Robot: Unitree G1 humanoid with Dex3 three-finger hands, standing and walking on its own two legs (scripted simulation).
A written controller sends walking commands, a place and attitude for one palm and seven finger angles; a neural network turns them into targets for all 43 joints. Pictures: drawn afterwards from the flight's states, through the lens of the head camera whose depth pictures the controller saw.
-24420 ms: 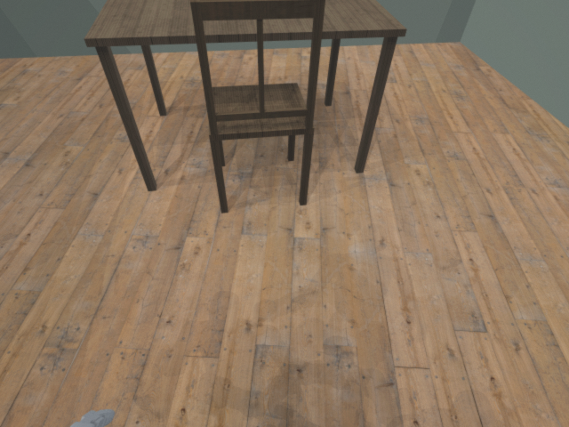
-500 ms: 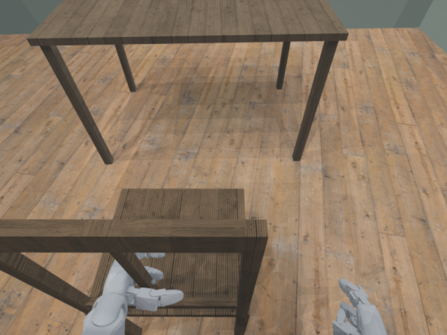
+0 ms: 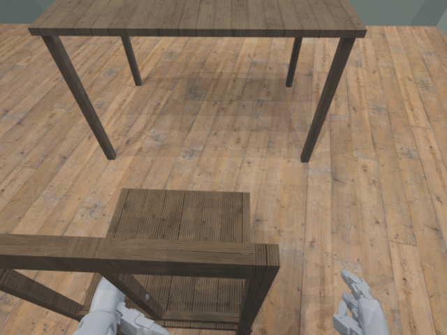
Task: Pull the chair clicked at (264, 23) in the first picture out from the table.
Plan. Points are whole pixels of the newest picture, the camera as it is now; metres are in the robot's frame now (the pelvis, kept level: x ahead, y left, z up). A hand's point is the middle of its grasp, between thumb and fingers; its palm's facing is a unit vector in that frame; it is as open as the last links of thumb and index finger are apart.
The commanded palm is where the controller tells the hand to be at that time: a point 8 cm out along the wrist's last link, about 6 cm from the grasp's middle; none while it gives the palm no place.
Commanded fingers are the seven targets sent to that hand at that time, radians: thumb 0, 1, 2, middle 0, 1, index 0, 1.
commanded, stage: draw the fingers out of the gap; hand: left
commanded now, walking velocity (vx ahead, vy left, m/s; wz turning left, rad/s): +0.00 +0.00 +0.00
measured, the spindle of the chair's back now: (139, 295) +0.20 +0.16 -0.03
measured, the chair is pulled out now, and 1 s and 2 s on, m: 0.68 0.68 0.67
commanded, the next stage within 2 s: draw the hand back to the body in 0.76 s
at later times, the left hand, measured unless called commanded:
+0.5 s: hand out of the picture +0.11 +0.14 -0.04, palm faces +0.00 -0.99 -0.16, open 17.5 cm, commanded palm +0.08 +0.19 -0.01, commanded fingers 0.00 -0.55 0.20 0.00 0.00 0.00 0.00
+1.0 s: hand out of the picture +0.08 +0.14 -0.01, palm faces +0.09 -0.99 -0.07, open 17.4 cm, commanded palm +0.04 +0.20 +0.01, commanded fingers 0.00 -0.55 0.20 0.00 0.00 0.00 0.00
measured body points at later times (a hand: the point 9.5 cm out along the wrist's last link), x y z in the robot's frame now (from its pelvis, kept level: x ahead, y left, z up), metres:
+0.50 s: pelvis -0.02 +0.00 -0.02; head +0.00 +0.00 +0.43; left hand +0.11 +0.19 -0.02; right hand +0.17 -0.23 -0.08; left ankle -0.02 +0.13 -0.69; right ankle -0.04 -0.13 -0.69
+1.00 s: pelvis -0.03 +0.00 -0.03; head +0.00 +0.00 +0.42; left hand +0.07 +0.19 -0.01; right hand +0.17 -0.23 -0.08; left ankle -0.02 +0.13 -0.69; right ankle -0.04 -0.13 -0.69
